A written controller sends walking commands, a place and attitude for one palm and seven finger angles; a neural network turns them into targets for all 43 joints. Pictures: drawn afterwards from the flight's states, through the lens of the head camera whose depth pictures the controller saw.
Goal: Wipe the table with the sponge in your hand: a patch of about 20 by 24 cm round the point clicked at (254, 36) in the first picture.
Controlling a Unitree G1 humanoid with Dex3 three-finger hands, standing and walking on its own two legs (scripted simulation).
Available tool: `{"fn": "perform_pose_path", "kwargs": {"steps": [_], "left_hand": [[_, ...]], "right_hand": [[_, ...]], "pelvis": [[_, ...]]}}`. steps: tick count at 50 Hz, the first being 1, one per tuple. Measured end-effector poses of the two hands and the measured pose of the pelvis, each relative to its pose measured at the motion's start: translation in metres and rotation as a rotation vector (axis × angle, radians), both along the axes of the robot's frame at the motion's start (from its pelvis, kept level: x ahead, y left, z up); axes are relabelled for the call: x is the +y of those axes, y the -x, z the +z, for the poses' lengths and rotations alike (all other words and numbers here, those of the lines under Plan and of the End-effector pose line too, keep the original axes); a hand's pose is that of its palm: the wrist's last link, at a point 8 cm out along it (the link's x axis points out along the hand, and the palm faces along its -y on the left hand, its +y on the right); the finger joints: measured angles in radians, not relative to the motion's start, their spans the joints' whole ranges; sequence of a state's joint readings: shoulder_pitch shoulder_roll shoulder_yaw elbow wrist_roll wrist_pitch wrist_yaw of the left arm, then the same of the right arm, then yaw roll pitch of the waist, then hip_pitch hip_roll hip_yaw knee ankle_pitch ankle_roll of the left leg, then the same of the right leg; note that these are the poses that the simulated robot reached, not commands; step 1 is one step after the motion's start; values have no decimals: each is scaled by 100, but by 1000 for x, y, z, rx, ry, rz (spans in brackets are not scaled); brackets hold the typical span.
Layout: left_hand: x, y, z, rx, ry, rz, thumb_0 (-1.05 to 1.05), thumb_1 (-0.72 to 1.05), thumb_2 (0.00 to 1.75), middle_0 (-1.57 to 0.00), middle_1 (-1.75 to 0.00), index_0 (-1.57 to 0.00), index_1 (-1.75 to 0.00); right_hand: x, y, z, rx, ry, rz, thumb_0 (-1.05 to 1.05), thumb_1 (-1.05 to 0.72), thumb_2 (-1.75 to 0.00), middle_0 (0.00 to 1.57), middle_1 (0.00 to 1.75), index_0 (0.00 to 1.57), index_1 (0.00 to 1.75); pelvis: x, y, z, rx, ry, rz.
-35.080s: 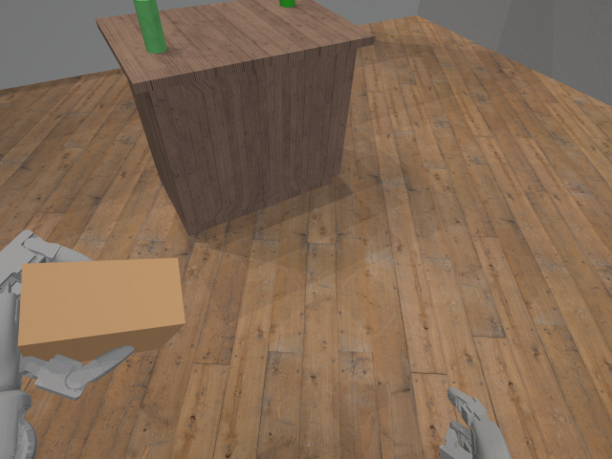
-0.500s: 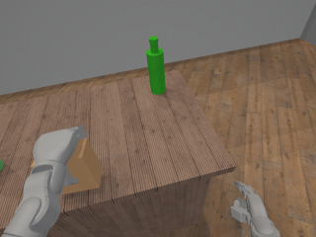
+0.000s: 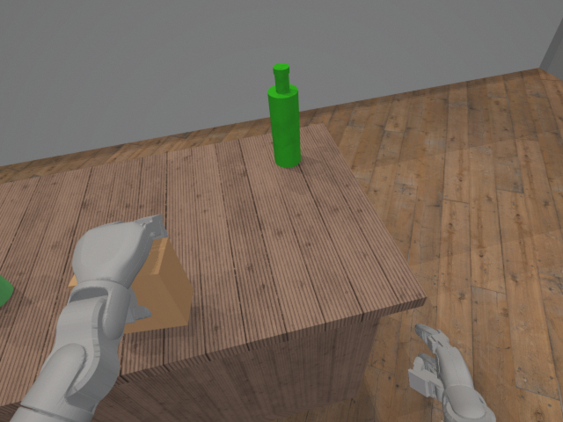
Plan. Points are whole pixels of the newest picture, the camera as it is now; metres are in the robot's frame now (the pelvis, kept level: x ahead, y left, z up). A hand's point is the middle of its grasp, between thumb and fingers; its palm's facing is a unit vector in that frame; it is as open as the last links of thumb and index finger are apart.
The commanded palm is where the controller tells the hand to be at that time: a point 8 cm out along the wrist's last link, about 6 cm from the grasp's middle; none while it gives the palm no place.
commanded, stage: move the sponge above the wiping area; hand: left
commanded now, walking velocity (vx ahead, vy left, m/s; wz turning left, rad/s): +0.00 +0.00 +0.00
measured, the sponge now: (144, 296) +0.25 +0.27 +0.04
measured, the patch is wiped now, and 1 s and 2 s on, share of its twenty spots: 0.00 0.00 0.00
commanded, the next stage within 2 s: lower the sponge onto the table in 1.74 s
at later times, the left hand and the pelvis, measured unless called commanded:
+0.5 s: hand (133, 268) +0.25 +0.26 +0.11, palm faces +0.09 -0.07 -0.99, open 10.8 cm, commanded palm +0.22 +0.26 +0.18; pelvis +0.01 +0.00 +0.00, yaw +0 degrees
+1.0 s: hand (111, 258) +0.25 +0.28 +0.12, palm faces +0.14 -0.05 -0.99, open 10.8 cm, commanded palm +0.21 +0.27 +0.18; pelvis +0.01 -0.01 +0.00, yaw +0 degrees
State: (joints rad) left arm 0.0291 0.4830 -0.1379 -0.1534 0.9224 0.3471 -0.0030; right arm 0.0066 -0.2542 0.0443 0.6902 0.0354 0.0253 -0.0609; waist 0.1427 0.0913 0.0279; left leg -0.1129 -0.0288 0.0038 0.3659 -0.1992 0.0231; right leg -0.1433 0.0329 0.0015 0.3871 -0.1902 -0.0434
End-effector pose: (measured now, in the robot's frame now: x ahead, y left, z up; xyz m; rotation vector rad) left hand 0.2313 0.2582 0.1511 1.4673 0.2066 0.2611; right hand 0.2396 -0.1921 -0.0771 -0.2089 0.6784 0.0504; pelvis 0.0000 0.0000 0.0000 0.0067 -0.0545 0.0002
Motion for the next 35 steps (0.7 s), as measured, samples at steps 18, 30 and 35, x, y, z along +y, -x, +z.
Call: {"fn": "perform_pose_path", "kwargs": {"steps": [18, 30, 35], "left_hand": [[-9, 8, -12, 100, 70, 30, 0, -58, 102, -67, -131, -69, -129], [20, 0, 28, -96, 5, 172, 0, -58, 102, -67, -131, -69, -129], [13, 4, 13, 16, 64, 187, 0, -57, 102, -67, -131, -69, -129]], "right_hand": [[-6, -13, 3, -9, -6, 6, 2, -91, -90, 20, 30, 20, 30], [-2, -14, 4, -4, -46, 7, 2, -91, -90, 20, 30, 19, 30], [-7, -18, 5, -21, -50, 1, 2, -91, -90, 20, 30, 19, 30]], "pelvis": [[2, -6, -1, 9, -2, 2], [-7, -8, 0, 2, -1, -1], [-6, -7, 0, 10, -2, 9]]}}
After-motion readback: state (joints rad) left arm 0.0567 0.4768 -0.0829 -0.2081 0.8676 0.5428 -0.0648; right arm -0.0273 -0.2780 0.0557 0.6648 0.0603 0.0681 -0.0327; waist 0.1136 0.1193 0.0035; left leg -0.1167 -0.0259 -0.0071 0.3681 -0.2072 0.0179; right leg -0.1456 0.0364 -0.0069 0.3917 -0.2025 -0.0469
